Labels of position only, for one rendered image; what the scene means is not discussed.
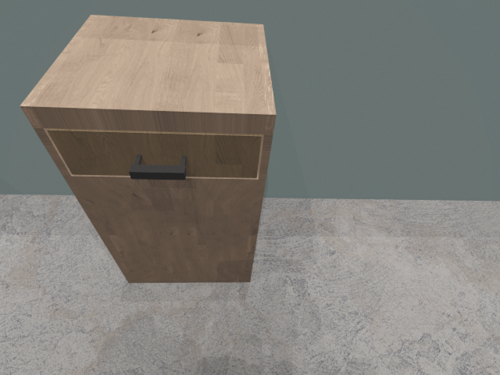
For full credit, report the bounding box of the drawer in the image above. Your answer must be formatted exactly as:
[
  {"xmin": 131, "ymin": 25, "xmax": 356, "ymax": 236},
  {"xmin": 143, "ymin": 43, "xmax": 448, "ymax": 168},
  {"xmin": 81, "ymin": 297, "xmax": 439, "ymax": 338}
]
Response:
[{"xmin": 47, "ymin": 128, "xmax": 262, "ymax": 178}]

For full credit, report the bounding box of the handle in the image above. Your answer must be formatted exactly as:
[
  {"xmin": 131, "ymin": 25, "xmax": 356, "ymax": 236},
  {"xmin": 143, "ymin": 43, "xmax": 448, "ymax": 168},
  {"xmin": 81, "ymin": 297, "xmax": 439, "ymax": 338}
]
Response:
[{"xmin": 129, "ymin": 155, "xmax": 187, "ymax": 180}]

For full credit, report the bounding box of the cabinet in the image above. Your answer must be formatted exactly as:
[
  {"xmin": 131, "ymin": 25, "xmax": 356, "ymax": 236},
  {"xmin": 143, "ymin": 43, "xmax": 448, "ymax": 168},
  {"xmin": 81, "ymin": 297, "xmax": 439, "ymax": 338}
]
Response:
[{"xmin": 20, "ymin": 15, "xmax": 276, "ymax": 283}]

